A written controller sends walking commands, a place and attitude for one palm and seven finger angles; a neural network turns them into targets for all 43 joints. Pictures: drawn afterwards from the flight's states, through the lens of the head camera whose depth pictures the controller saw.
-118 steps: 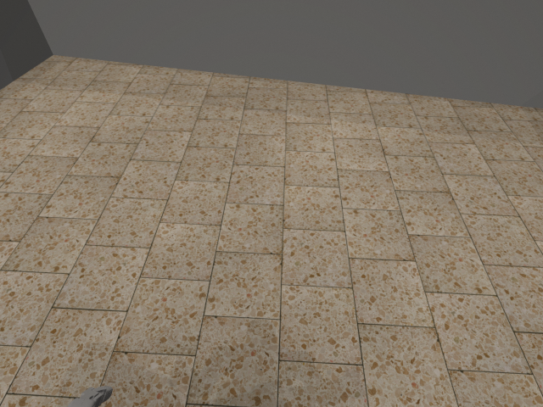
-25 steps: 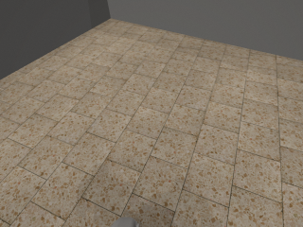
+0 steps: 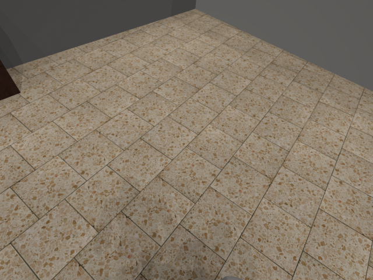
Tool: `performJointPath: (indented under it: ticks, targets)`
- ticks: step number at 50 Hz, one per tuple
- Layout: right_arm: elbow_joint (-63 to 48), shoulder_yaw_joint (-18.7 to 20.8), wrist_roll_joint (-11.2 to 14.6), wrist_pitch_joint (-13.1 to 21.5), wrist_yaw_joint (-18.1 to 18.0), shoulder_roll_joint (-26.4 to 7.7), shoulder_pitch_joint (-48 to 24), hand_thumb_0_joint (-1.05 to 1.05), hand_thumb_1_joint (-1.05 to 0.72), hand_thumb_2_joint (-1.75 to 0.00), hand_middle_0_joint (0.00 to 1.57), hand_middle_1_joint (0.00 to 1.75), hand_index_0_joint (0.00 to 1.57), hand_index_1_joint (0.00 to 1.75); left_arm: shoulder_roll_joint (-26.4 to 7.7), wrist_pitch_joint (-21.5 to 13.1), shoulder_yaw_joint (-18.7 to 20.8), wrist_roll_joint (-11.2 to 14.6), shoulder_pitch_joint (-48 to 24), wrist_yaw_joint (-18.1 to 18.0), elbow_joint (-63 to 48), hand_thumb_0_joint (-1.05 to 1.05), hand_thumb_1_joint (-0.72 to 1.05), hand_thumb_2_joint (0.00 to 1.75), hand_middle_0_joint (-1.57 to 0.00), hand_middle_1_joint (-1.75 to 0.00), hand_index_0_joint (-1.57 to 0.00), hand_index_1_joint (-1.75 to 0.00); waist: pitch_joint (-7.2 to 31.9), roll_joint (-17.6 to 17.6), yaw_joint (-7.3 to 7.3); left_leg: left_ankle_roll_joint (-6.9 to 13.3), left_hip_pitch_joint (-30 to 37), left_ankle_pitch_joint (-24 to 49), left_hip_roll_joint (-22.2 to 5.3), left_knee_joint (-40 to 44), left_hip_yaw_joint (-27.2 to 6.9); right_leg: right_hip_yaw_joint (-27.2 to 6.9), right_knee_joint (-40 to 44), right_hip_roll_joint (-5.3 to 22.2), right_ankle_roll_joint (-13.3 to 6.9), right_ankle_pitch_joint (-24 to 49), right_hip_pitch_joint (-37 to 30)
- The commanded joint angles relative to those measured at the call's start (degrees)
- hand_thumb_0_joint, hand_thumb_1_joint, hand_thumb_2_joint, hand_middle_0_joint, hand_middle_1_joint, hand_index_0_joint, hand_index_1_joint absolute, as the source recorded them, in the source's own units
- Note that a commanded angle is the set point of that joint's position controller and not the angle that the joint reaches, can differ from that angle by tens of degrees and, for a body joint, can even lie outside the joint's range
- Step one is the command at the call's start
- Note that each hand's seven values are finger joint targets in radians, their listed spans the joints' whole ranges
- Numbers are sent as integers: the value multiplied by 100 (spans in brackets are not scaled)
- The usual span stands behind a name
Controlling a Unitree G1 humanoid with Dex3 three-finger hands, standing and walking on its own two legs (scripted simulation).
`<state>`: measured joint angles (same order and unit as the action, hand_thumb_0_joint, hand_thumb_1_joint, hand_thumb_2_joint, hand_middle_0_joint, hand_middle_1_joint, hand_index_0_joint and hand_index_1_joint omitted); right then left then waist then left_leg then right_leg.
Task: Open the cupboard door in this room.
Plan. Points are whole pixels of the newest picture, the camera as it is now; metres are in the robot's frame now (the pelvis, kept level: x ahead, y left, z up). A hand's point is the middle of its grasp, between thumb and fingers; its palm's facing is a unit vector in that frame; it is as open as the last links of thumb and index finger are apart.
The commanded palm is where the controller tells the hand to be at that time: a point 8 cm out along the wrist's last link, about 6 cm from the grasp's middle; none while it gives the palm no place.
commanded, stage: turn or walk to find it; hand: left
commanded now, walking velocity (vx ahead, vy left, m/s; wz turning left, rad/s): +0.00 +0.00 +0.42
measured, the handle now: out of the picture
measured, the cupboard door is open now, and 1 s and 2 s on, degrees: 0 0 0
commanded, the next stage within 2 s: stand and wait in 1.46 s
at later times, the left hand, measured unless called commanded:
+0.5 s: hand out of the picture -0.01 +0.14 -0.15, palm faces +0.26 -0.93 -0.26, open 7.4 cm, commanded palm none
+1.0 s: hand out of the picture -0.12 +0.21 -0.17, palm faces +0.48 -0.84 -0.24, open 7.4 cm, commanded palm none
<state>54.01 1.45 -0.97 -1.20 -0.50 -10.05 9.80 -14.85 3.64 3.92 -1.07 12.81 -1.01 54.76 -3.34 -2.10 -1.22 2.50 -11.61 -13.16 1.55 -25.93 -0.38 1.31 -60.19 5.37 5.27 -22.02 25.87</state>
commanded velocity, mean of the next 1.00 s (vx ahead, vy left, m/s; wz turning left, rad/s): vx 0.00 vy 0.00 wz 0.42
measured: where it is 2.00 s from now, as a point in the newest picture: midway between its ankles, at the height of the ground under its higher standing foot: outside the picture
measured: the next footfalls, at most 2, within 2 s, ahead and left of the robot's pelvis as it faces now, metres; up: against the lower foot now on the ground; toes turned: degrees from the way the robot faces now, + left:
right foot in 0.22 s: +0.04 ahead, -0.14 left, +0.00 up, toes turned +3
left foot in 0.70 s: -0.07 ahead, +0.09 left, +0.00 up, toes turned +25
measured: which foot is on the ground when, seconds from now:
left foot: down 0.00-0.22, up 0.24-0.68, down 0.70-1.00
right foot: up 0.00-0.20, down 0.22-0.70, up 0.72-1.00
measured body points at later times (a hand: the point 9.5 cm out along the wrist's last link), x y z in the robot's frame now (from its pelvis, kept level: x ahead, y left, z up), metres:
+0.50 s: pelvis -0.03 -0.05 +0.00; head -0.01 -0.07 +0.45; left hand -0.02 +0.19 -0.13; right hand +0.05 -0.31 -0.16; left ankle -0.09 +0.10 -0.66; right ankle +0.00 -0.14 -0.74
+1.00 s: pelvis -0.08 -0.01 +0.00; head -0.07 +0.01 +0.45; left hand -0.14 +0.25 -0.15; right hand +0.10 -0.19 -0.13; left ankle -0.10 +0.08 -0.74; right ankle -0.02 -0.16 -0.67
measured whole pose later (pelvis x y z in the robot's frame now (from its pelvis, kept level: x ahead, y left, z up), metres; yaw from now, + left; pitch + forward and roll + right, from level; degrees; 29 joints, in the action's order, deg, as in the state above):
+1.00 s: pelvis -0.08 -0.01 +0.00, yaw +26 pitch -1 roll -1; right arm 54.5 1.8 -1.2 -1.2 -0.6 -10.2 10.7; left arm -14.1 3.6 4.0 -1.0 12.1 -1.0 55.2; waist -2.7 -1.6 -0.6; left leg 3.1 -12.2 -12.1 2.1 -25.2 0.2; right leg 1.3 -57.6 5.1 5.3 -22.7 24.7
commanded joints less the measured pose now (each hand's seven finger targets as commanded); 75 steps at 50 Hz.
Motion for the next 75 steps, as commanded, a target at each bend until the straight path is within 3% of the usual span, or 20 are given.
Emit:
performJointPath:
  ticks: [1, 6, 9, 11, 12, 17, 28, 33, 34, 35, 36, 43, 52, 58, 59, 60, 61, 62, 67, 75]
  targets:
    - [-273, 401, -28, 50, -57, -1270, 392, 0, -90, -90, 20, 30, 20, 30, -285, -133, 63, 15, -242, -16, -539, 0, 90, 90, -20, -30, -20, -30, 232, 1031, 299, 779, 275, 1702, -1425, 836, -1614, -22, 640, -78, -16, -203, 210]
    - [-337, 449, -68, -1, -33, -1330, 290, 0, -90, -90, 20, 30, 20, 30, -202, -199, 36, 62, -100, -49, -625, 0, 90, 90, -20, -30, -20, -30, 388, 1119, 192, 761, -92, 1774, -1346, 606, -1975, 6, 1901, -333, -156, -209, -680]
    - [-390, 451, -3, -12, 3, -1172, 197, 0, -90, -90, 20, 30, 20, 30, -359, -309, 86, 55, 408, -81, -523, 0, 90, 90, -20, -30, -20, -30, 642, 628, -73, 333, -930, 1118, -903, -67, -1761, -52, 3725, -240, -207, 1026, -2144]
    - [-575, 385, 12, -14, 27, -670, 350, 0, -90, -90, 20, 30, 20, 30, -1207, -395, 222, -63, 474, -127, -622, 0, 90, 90, -20, -30, -20, -30, 597, -1792, -122, -414, -2377, -1890, 352, -2359, -298, -2358, 4561, 2106, -1104, 1649, -2601]
    - [-534, 480, -33, -79, 26, -956, 268, 0, -90, -90, 20, 30, 20, 30, -1131, -349, 193, -6, 371, -134, -698, 0, 90, 90, -20, -30, -20, -30, 502, -1101, -121, -379, -2038, -1904, 63, -3278, -523, -2020, 4548, 2247, -1397, 1632, -1792]
    - [-37, 463, -46, -219, 153, -763, 655, 0, -90, -90, 20, 30, 20, 30, -443, -425, 35, 4, -344, -118, -779, 0, 90, 90, -20, -30, -20, -30, 9, -481, 309, -541, -2000, -575, -207, -4372, -232, -386, 4436, 1076, -1089, 1487, -1327]
    - [-169, 314, 12, -170, 135, -576, -61, 0, -90, -90, 20, 30, 20, 30, -786, -373, 167, -93, 443, -121, -391, 0, 90, 90, -20, -30, -20, -30, 292, -827, -157, -602, -1381, -1328, -409, -2180, 352, -94, 4023, 1524, -1407, 2349, -1969]
    - [-48, 298, 37, -35, 94, -695, 515, 0, -90, -90, 20, 30, 20, 30, -809, -302, 186, -20, 265, -82, -282, 0, 90, 90, -20, -30, -20, -30, 704, -485, 208, -428, 213, 56, -334, 9, 536, 524, 2923, 1356, -851, 2488, -1426]
    - [-26, 366, 12, 25, 87, -1055, 683, 0, -90, -90, 20, 30, 20, 30, -596, -260, 147, 26, 335, -61, -357, 0, 90, 90, -20, -30, -20, -30, 851, 493, 297, -199, 884, 728, -954, 511, -284, 833, 2050, 936, -521, 1520, -701]
    - [-78, 487, -19, 48, 53, -1577, 793, 0, -90, -90, 20, 30, 20, 30, -216, -234, 49, 38, 257, -25, -570, 0, 90, 90, -20, -30, -20, -30, 679, 2057, 364, 460, 1238, 2585, -2306, 761, -2010, 955, 901, 208, -102, -1118, 709]
    - [-5, 517, -25, -4, 24, -1712, 963, 0, -90, -90, 20, 30, 20, 30, -318, -170, 15, -19, -107, -52, -636, 0, 90, 90, -20, -30, -20, -30, 672, 1506, 519, 898, 809, 2829, -2586, 742, -1926, 399, 117, 140, -185, -1452, 558]
    - [-225, 337, 3, 102, -91, -1210, 182, 0, -90, -90, 20, 30, 20, 30, -335, -150, 81, -4, 100, 30, -247, 0, 90, 90, -20, -30, -20, -30, 388, 906, 139, 572, 468, 2341, -1431, 788, -953, 34, -325, 61, -61, 50, 472]
    - [-206, 411, -47, 29, -62, -1259, 497, 0, -90, -90, 20, 30, 20, 30, -253, -151, 52, 26, -410, -27, -535, 0, 90, 90, -20, -30, -20, -30, 341, 1053, 352, 802, 396, 1756, -1459, 806, -1804, -55, 978, -138, -65, -390, 68]
    - [-313, 458, -33, -22, -8, -1225, 238, 0, -90, -90, 20, 30, 20, 30, -219, -264, 55, 74, 230, -71, -467, 0, 90, 90, -20, -30, -20, -30, 671, 857, 14, 479, -470, 1437, -1050, 265, -1861, 67, 3313, -373, -209, 676, -1654]
    - [-331, 448, 10, -22, 18, -1072, 242, 0, -90, -90, 20, 30, 20, 30, -401, -314, 92, 45, 390, -95, -430, 0, 90, 90, -20, -30, -20, -30, 722, 413, -68, 192, -1045, 771, -759, -105, -1607, -178, 3993, -50, -275, 1037, -2353]
    - [-430, 394, 57, -25, 51, -711, 328, 0, -90, -90, 20, 30, 20, 30, -894, -367, 184, -44, 485, -140, -452, 0, 90, 90, -20, -30, -20, -30, 729, -1052, -101, -214, -2077, -660, -33, -1197, -793, -1549, 4502, 1244, -703, 787, -2931]
    - [-532, 426, 0, -52, 30, -776, 205, 0, -90, -90, 20, 30, 20, 30, -1142, -346, 198, -38, 376, -133, -567, 0, 90, 90, -20, -30, -20, -30, 488, -1563, -147, -391, -2244, -1874, 269, -2444, -317, -2277, 4688, 2182, -1282, 1199, -2190]
    - [-501, 492, -37, -115, 52, -942, 244, 0, -90, -90, 20, 30, 20, 30, -1056, -303, 171, -9, 119, -146, -684, 0, 90, 90, -20, -30, -20, -30, 395, -824, -30, -380, -1996, -1767, 80, -3305, -501, -1882, 4697, 2204, -1496, 1037, -1564]
    - [-2, 466, -46, -228, 155, -750, 662, 0, -90, -90, 20, 30, 20, 30, -412, -436, 29, 16, -329, -118, -684, 0, 90, 90, -20, -30, -20, -30, 26, -508, 319, -559, -2085, -559, -193, -4324, -242, -319, 4419, 1063, -1053, 1700, -1481]
    - [-113, 328, -7, -210, 111, -624, -26, 0, -90, -90, 20, 30, 20, 30, -664, -435, 89, -71, 474, -127, -312, 0, 90, 90, -20, -30, -20, -30, 188, -740, -94, -677, -1683, -1211, -374, -2811, 117, -174, 4070, 1410, -1369, 2950, -2055]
